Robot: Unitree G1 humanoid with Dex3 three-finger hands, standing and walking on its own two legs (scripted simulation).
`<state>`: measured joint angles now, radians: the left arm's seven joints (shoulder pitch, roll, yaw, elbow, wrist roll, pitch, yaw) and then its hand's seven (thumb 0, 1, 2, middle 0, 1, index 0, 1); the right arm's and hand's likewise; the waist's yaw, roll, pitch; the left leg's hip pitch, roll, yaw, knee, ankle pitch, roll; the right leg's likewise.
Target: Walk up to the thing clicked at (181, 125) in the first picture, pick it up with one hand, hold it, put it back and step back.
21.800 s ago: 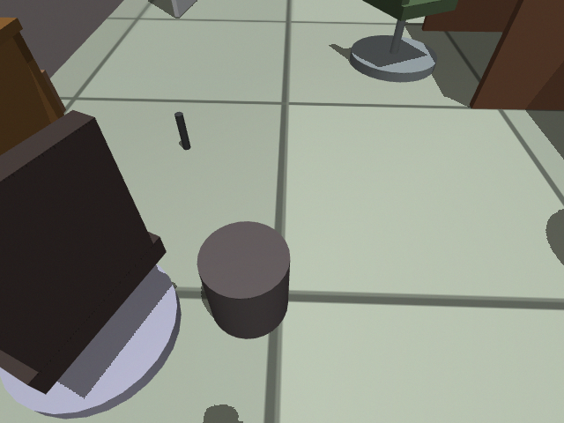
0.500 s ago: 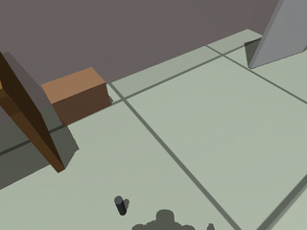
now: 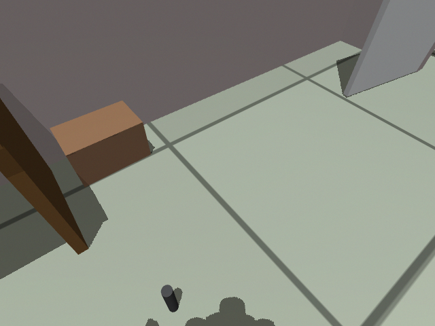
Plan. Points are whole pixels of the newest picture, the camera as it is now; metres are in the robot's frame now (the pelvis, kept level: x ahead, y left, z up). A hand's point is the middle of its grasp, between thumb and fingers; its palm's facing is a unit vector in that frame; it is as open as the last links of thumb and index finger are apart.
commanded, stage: walk up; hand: left
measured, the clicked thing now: (170, 299) +0.35 +0.19 -0.67
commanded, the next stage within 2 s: stand in 0.48 s
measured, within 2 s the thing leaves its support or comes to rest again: neither
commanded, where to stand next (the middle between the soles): +0.06 +0.00 m, yaw -1 degrees
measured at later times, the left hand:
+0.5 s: hand out of the picture +0.08 +0.25 -0.15, palm faces -0.02 -0.94 -0.35, open 7.4 cm
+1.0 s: hand out of the picture +0.10 +0.24 -0.15, palm faces -0.03 -0.94 -0.34, open 7.4 cm
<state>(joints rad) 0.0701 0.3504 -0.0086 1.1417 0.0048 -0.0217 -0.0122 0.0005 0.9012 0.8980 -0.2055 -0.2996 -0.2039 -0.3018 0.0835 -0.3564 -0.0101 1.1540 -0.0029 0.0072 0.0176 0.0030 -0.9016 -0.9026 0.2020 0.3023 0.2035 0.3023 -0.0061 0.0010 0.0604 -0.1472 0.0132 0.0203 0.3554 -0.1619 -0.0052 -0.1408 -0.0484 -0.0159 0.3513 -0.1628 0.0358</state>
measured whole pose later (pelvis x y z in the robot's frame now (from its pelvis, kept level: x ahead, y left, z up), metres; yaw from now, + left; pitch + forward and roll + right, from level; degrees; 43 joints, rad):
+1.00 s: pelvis +0.03 -0.01 +0.00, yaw +0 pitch -2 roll +0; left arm 0.10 0.35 0.00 1.15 0.01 -0.01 -0.01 0.00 0.90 0.90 -0.21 -0.30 -0.20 -0.30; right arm 0.08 -0.36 0.00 1.15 -0.01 0.00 0.01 0.00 -0.90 -0.90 0.20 0.30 0.20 0.30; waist -0.01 0.01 0.04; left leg -0.11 0.03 0.01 0.32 -0.18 -0.02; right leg -0.11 -0.04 -0.03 0.33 -0.19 0.02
